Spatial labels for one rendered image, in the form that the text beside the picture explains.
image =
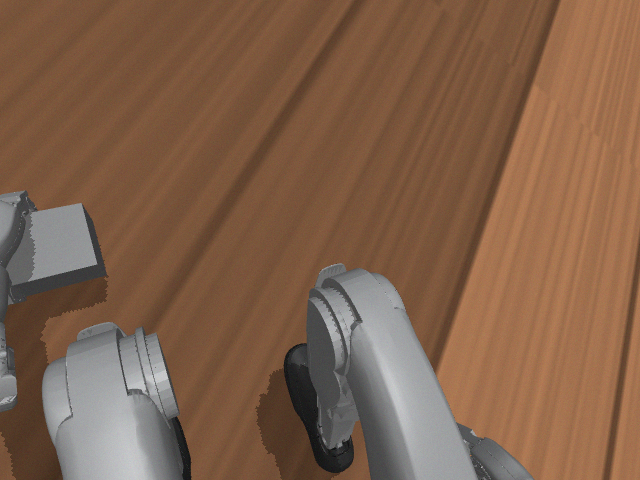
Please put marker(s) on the left robot foot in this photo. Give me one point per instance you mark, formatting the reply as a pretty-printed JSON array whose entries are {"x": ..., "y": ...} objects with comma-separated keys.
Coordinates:
[{"x": 183, "y": 449}]

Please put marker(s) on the right robot hand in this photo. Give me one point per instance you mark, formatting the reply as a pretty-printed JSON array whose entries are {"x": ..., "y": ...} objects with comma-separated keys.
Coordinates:
[{"x": 490, "y": 460}]

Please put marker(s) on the carton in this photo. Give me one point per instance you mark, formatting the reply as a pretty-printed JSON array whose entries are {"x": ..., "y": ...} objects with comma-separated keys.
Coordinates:
[{"x": 59, "y": 248}]

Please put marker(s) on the left robot hand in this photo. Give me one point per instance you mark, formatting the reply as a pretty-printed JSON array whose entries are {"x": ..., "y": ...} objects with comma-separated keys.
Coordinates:
[{"x": 13, "y": 208}]

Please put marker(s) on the right robot foot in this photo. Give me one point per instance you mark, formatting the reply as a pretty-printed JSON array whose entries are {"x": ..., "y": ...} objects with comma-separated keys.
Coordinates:
[{"x": 304, "y": 400}]

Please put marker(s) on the left robot arm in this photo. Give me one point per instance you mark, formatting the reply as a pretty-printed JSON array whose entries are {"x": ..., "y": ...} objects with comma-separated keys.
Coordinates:
[{"x": 8, "y": 385}]

